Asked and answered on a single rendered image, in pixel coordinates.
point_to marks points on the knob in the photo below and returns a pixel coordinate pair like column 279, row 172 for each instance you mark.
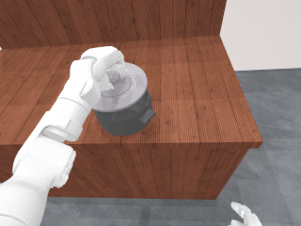
column 114, row 77

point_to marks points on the robot right hand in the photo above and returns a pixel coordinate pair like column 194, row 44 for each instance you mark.
column 245, row 213

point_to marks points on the robot left hand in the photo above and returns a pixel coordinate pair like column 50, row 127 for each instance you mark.
column 110, row 56

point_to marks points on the lid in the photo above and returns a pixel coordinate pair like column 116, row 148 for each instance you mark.
column 126, row 92

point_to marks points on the robot left upper arm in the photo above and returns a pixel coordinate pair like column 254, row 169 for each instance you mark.
column 23, row 197

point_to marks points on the pot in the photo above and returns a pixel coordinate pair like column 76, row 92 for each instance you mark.
column 128, row 121

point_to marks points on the robot left forearm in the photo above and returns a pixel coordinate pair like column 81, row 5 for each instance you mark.
column 65, row 119

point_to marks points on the table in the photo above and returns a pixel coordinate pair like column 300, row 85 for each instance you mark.
column 202, row 127

